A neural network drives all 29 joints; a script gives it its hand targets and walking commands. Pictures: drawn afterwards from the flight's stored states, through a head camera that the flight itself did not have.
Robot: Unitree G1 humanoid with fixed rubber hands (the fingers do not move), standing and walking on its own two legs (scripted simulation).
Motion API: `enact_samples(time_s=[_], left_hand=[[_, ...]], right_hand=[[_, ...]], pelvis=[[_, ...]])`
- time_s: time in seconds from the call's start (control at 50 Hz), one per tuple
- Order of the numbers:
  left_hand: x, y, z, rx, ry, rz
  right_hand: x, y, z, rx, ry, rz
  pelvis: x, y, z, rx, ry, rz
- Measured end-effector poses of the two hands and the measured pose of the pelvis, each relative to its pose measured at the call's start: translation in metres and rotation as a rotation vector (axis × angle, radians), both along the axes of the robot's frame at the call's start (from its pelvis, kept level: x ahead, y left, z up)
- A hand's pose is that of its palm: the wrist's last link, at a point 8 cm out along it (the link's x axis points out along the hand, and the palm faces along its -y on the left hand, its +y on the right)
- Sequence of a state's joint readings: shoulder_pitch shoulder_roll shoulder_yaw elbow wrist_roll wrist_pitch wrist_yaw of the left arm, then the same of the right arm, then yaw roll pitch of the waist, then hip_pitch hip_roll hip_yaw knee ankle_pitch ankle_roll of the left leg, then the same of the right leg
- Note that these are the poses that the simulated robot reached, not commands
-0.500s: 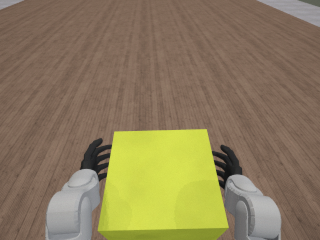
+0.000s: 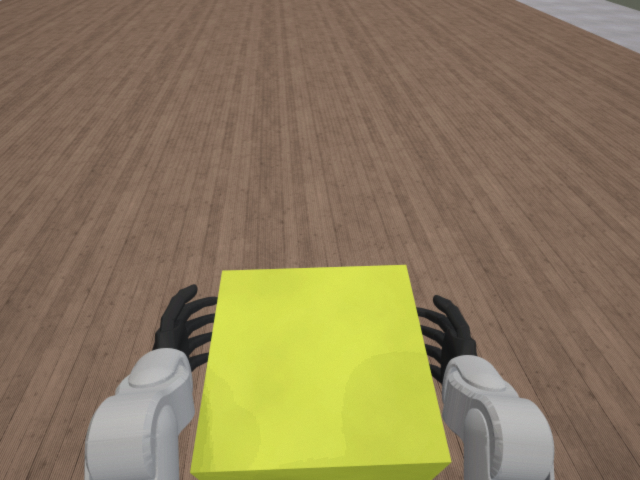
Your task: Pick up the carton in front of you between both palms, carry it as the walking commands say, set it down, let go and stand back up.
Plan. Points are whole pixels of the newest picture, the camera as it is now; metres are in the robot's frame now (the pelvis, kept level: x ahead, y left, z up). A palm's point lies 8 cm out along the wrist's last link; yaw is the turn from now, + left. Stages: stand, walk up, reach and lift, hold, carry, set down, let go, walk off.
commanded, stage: carry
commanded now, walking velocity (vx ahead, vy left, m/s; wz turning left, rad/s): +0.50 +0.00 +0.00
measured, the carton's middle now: (318, 395) +0.23 +0.00 +0.02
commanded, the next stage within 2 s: none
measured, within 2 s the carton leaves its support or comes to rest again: neither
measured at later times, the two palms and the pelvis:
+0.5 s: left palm (210, 197) +0.52 +0.16 +0.11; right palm (395, 197) +0.52 -0.14 +0.11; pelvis +0.29 +0.01 +0.01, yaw +0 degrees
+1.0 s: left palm (226, 157) +0.63 +0.15 +0.12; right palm (390, 164) +0.63 -0.15 +0.11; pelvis +0.39 +0.01 +0.01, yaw +0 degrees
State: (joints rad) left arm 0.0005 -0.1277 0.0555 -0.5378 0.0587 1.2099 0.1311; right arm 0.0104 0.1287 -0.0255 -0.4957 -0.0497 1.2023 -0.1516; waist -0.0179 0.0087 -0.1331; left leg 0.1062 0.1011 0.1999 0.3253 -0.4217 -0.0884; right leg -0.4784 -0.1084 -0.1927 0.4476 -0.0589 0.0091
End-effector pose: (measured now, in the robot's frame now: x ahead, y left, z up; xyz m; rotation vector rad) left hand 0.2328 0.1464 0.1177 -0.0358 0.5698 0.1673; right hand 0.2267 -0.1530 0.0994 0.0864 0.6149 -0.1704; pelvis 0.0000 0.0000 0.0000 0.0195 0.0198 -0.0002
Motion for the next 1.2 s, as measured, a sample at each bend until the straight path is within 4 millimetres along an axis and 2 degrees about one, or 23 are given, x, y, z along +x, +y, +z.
enact_samples(time_s=[0.04, 0.12, 0.26, 0.32, 0.4, 0.48, 0.52, 0.62, 0.76, 0.86, 1.02, 1.2], left_hand=[[0.03, -0.01, -0.007, 0.017, 0.014, 0.005], [0.069, -0.016, -0.009, 0.024, 0.099, 0.032], [0.139, -0.012, 0.015, 0.009, 0.06, 0.065], [0.176, -0.01, 0.023, 0.005, 0.029, 0.051], [0.227, -0.001, 0.021, -0.003, 0.012, 0.024], [0.28, 0.013, 0.004, -0.021, 0.007, -0.004], [0.301, 0.017, -0.008, -0.047, 0.048, -0.005], [0.334, 0.017, -0.018, -0.047, 0.12, -0.028], [0.373, 0.012, -0.007, -0.018, 0.072, -0.031], [0.394, 0.009, 0.002, -0.016, 0.035, -0.025], [0.402, 0.004, 0.007, -0.002, 0.041, -0.012], [0.394, 0.001, -0.003, -0.008, 0.06, -0.015]], right_hand=[[0.033, -0.01, -0.01, 0.02, 0.012, 0.004], [0.079, -0.016, -0.013, 0.029, 0.096, 0.028], [0.162, -0.011, 0.015, 0.013, 0.056, 0.072], [0.197, -0.009, 0.024, 0.007, 0.025, 0.06], [0.24, -0.001, 0.026, -0.007, 0.008, 0.035], [0.285, 0.013, 0.015, -0.028, 0.003, 0.009], [0.304, 0.018, 0.007, -0.051, 0.044, 0.008], [0.329, 0.018, -0.001, -0.051, 0.116, -0.017], [0.368, 0.012, 0.002, -0.03, 0.068, -0.018], [0.39, 0.01, 0.009, -0.025, 0.029, -0.011], [0.403, 0.004, 0.01, -0.012, 0.036, 0.002], [0.394, 0.001, 0.004, -0.023, 0.054, 0.0]], pelvis=[[0.026, -0.01, -0.006, -0.019, 0.001, -0.001], [0.063, -0.021, 0.009, -0.009, 0.023, 0.027], [0.138, -0.027, 0.029, 0.006, 0.043, 0.037], [0.174, -0.022, 0.031, 0.004, 0.043, 0.032], [0.224, -0.009, 0.025, -0.009, 0.026, 0.025], [0.277, 0.01, 0.007, -0.023, 0.003, -0.002], [0.293, 0.014, 0.006, -0.002, 0.012, -0.008], [0.322, 0.019, 0.015, -0.015, 0.017, -0.021], [0.361, 0.015, 0.015, -0.011, 0.021, -0.01], [0.379, 0.012, 0.012, -0.014, 0.038, -0.006], [0.391, 0.005, 0.013, -0.01, 0.035, -0.008], [0.385, 0.001, 0.01, -0.013, 0.028, -0.006]])
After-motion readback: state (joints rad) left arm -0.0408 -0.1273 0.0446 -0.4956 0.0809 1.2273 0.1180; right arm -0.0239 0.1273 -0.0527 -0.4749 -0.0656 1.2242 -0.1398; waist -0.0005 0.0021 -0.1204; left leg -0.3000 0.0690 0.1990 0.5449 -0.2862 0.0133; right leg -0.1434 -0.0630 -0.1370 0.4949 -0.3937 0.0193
